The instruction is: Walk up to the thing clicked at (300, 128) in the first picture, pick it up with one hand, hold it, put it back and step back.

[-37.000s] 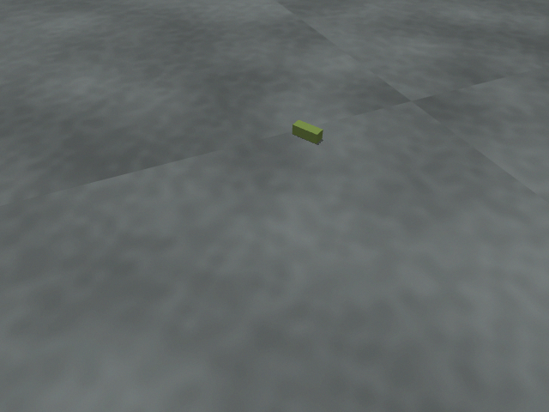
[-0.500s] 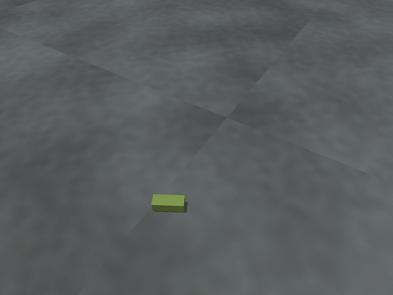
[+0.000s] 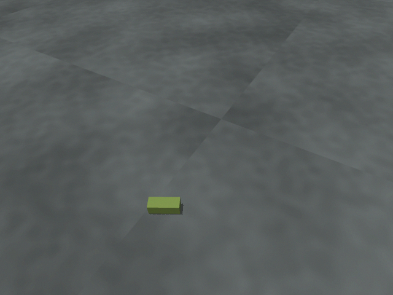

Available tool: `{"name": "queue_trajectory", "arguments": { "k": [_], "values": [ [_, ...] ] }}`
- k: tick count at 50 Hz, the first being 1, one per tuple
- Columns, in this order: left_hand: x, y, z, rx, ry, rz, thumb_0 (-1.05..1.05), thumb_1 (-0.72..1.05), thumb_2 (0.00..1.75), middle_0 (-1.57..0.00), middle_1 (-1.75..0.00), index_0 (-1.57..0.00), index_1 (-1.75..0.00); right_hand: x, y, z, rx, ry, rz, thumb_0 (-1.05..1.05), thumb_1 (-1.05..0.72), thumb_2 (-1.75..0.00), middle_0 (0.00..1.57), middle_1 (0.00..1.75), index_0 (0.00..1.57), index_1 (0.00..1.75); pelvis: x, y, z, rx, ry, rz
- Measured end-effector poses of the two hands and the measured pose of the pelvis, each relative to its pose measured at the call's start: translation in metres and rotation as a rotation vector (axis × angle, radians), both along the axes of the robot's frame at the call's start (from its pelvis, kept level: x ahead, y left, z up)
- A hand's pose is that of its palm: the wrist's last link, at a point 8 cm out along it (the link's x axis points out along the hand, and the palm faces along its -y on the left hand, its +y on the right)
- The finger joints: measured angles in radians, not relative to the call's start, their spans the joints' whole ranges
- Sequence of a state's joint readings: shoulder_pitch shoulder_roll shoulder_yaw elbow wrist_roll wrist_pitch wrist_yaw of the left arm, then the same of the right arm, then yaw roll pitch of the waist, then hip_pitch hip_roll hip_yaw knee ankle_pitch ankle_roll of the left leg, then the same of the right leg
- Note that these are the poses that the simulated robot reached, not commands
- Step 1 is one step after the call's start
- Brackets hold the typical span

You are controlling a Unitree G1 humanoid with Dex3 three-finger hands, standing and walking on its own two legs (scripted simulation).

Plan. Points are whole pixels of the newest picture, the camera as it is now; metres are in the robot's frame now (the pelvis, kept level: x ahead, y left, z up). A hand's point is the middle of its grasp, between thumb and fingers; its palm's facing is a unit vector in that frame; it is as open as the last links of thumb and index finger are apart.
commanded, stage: stand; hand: left
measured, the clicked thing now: (164, 205) +0.75 +0.23 -0.75
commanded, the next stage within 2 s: walk up in 0.26 s
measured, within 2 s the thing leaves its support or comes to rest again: neither
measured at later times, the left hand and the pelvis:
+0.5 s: hand out of the picture +0.06 +0.30 -0.16, palm faces +0.02 -0.94 -0.35, open 7.4 cm; pelvis +0.04 +0.03 +0.00, yaw +1 degrees
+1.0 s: hand (77, 244) +0.29 +0.34 -0.15, palm faces -0.16 -0.92 -0.37, open 7.4 cm; pelvis +0.21 +0.06 -0.01, yaw -4 degrees
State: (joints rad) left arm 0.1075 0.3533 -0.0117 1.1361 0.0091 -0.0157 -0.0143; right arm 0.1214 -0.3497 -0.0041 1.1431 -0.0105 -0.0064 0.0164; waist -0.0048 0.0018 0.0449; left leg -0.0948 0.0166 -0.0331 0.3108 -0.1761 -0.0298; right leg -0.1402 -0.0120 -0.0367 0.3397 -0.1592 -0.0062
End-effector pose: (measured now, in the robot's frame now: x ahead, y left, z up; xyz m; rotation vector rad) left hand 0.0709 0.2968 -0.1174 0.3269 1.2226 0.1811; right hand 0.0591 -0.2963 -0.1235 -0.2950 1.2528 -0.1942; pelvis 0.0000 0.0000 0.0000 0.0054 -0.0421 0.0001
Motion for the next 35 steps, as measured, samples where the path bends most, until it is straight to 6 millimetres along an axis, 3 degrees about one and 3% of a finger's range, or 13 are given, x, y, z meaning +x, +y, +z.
{"name": "queue_trajectory", "arguments": {
  "k": [16, 21, 27, 31, 35],
  "values": [
    [0.006, -0.002, 0.0, -0.011, -0.011, 0.004, 0.01, 0.9, 0.9, -0.2, -0.3, -0.2, -0.3, 0.002, -0.008, 0.0, 0.001, 0.006, 0.008, 0.01, -0.9, -0.9, 0.2, 0.3, 0.2, 0.3, 0.01, -0.004, -0.001, -0.008, 0.011, -0.002],
    [-0.005, 0.019, 0.003, 0.002, -0.03, 0.048, 0.0, 0.9, 0.9, -0.21, -0.3, -0.21, -0.3, 0.017, -0.012, 0.009, -0.036, 0.013, 0.034, 0.01, -0.9, -0.9, 0.2, 0.3, 0.2, 0.3, 0.026, 0.008, -0.002, -0.012, 0.009, 0.009],
    [-0.015, 0.064, -0.006, 0.013, 0.051, 0.079, 0.01, 0.9, 0.9, -0.21, -0.3, -0.2, -0.3, 0.057, 0.003, 0.019, -0.081, -0.032, 0.054, 0.01, -0.9, -0.9, 0.2, 0.3, 0.2, 0.3, 0.054, 0.038, -0.009, -0.046, -0.011, 0.01],
    [0.008, 0.095, -0.028, 0.024, 0.095, 0.05, 0.01, 0.9, 0.9, -0.21, -0.3, -0.2, -0.3, 0.075, 0.022, 0.018, -0.121, -0.099, 0.027, 0.01, -0.9, -0.9, 0.2, 0.3, 0.2, 0.3, 0.077, 0.061, -0.025, -0.02, -0.023, -0.011],
    [0.052, 0.101, -0.026, 0.009, 0.075, 0.009, 0.01, 0.91, 0.9, -0.2, -0.3, -0.2, -0.3, 0.072, 0.041, 0.021, -0.106, -0.081, -0.028, 0.0, -0.9, -0.9, 0.2, 0.3, 0.2, 0.3, 0.1, 0.071, -0.019, -0.016, -0.023, -0.012]
  ]
}}
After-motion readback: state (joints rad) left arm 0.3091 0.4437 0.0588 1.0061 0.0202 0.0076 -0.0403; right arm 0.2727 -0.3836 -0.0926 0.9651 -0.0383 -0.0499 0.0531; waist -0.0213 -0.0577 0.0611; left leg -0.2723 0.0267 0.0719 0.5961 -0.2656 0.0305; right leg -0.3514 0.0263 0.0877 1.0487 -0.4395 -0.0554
